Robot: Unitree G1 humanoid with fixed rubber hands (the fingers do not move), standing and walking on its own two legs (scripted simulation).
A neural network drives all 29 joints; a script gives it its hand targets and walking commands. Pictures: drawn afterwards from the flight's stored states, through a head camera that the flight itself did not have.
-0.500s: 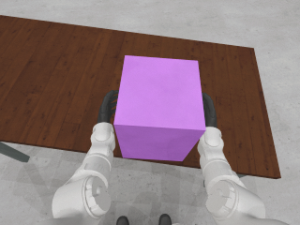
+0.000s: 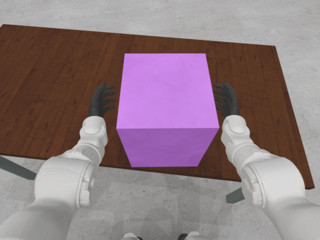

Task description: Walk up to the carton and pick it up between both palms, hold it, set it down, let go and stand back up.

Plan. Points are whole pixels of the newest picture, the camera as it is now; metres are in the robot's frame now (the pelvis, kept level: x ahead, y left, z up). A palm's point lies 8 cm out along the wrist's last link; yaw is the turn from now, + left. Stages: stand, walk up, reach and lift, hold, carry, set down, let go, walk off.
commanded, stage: set down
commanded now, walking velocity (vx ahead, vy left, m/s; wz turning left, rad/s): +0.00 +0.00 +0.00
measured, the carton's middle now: (164, 116) +0.43 -0.01 +0.00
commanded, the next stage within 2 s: none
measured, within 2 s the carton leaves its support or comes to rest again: neither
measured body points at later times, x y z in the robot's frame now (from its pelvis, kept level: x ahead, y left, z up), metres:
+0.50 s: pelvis -0.03 -0.01 +0.00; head +0.05 -0.01 +0.45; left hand +0.45 +0.16 +0.09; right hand +0.44 -0.21 +0.09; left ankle +0.00 +0.12 -0.70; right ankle +0.01 -0.12 -0.70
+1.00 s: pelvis -0.02 -0.01 +0.04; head +0.01 +0.01 +0.49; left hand +0.43 +0.19 +0.15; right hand +0.42 -0.20 +0.16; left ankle +0.00 +0.12 -0.70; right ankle +0.01 -0.12 -0.70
